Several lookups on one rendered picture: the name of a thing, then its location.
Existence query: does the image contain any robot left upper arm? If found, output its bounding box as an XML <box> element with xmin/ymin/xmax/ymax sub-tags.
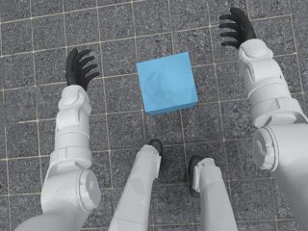
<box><xmin>13</xmin><ymin>168</ymin><xmax>101</xmax><ymax>231</ymax></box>

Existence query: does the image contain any robot right foot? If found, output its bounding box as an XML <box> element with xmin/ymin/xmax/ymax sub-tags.
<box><xmin>189</xmin><ymin>155</ymin><xmax>203</xmax><ymax>198</ymax></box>

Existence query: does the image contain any carton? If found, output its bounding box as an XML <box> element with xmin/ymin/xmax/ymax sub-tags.
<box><xmin>136</xmin><ymin>52</ymin><xmax>198</xmax><ymax>115</ymax></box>

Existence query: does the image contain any left robot forearm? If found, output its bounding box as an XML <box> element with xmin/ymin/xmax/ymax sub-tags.
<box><xmin>40</xmin><ymin>85</ymin><xmax>92</xmax><ymax>211</ymax></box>

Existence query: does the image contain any robot right upper arm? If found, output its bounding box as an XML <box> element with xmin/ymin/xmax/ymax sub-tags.
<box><xmin>251</xmin><ymin>123</ymin><xmax>308</xmax><ymax>231</ymax></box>

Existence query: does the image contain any robot left hand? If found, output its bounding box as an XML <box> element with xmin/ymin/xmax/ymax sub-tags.
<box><xmin>65</xmin><ymin>48</ymin><xmax>100</xmax><ymax>92</ymax></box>

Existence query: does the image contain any robot right hand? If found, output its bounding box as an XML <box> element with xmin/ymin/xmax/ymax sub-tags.
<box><xmin>218</xmin><ymin>7</ymin><xmax>257</xmax><ymax>50</ymax></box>

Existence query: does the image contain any right robot thigh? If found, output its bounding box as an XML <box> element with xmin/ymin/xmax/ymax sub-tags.
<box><xmin>193</xmin><ymin>163</ymin><xmax>238</xmax><ymax>231</ymax></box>

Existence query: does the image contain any right robot forearm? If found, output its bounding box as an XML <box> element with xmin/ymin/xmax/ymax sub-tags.
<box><xmin>238</xmin><ymin>38</ymin><xmax>308</xmax><ymax>128</ymax></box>

